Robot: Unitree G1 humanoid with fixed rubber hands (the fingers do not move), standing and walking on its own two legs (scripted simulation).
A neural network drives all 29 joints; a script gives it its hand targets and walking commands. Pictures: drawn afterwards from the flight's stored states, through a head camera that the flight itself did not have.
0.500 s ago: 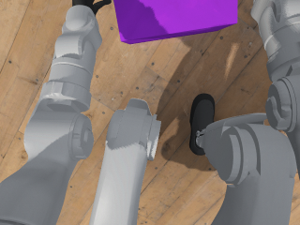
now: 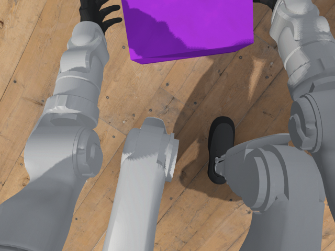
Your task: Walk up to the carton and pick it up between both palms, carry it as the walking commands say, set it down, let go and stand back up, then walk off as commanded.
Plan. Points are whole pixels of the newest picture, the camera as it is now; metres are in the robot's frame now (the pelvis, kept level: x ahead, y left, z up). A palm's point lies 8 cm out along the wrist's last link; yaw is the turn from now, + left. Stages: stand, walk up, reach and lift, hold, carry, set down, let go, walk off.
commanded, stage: set down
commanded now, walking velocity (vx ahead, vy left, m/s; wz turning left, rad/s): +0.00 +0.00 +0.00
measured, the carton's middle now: (183, 2) +0.57 +0.02 -0.28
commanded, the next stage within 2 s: none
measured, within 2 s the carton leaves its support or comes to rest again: neither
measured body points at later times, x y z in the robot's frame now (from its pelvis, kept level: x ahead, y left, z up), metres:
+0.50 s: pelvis -0.01 +0.00 -0.01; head +0.35 +0.00 +0.26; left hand +0.51 +0.19 -0.18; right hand +0.56 -0.16 -0.18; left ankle +0.08 +0.10 -0.32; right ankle +0.16 -0.11 -0.32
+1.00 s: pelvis -0.01 +0.00 -0.01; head +0.35 +0.00 +0.25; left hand +0.51 +0.19 -0.18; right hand +0.56 -0.16 -0.18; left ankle +0.08 +0.10 -0.32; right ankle +0.16 -0.11 -0.32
